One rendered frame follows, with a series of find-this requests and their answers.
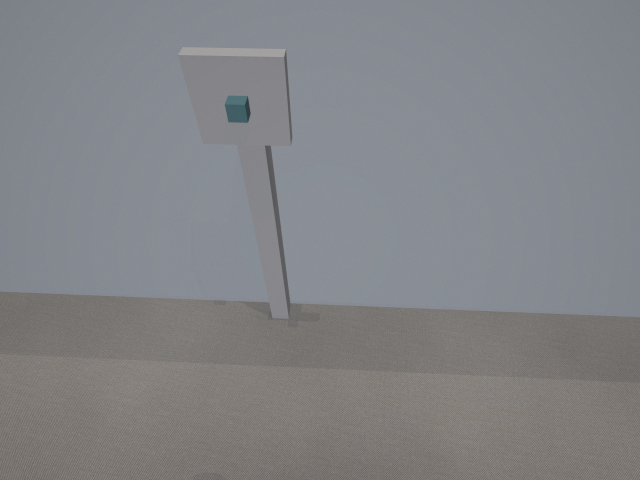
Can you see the panel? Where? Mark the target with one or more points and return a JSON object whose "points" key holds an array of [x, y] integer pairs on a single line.
{"points": [[213, 74]]}

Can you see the button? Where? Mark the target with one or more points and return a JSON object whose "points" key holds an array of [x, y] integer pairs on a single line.
{"points": [[237, 109]]}

